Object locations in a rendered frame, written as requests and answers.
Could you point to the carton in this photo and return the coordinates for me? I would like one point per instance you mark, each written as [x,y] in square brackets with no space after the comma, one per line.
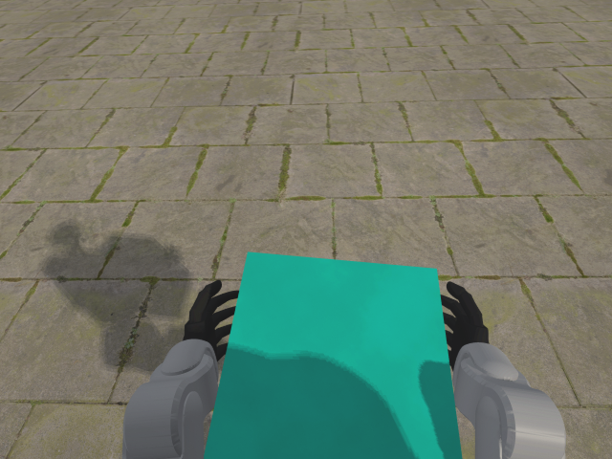
[335,359]

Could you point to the left robot forearm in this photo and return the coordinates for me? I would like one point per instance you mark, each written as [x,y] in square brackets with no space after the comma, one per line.
[164,418]

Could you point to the left robot hand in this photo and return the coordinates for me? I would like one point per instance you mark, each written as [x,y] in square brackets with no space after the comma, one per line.
[202,321]

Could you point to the right robot hand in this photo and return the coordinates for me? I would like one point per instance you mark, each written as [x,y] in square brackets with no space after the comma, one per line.
[467,326]

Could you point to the right robot forearm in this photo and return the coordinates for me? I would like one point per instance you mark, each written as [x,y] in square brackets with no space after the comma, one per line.
[511,419]

